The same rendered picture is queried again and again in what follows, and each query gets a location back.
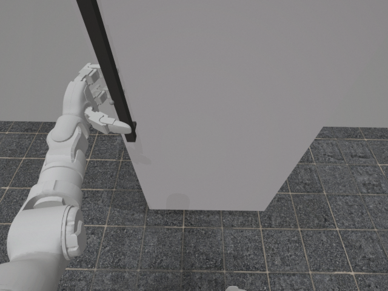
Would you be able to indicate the fridge door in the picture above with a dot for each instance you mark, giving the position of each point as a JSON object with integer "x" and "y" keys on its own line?
{"x": 228, "y": 95}

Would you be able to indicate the robot left forearm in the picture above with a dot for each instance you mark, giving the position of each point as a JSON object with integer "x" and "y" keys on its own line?
{"x": 62, "y": 174}

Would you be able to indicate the robot left upper arm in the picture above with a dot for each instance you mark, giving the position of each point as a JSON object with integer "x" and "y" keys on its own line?
{"x": 42, "y": 243}

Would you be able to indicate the left robot hand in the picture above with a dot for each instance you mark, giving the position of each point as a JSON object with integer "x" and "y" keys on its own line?
{"x": 78, "y": 98}

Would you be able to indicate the handle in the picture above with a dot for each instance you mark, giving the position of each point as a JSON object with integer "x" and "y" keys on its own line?
{"x": 92, "y": 19}

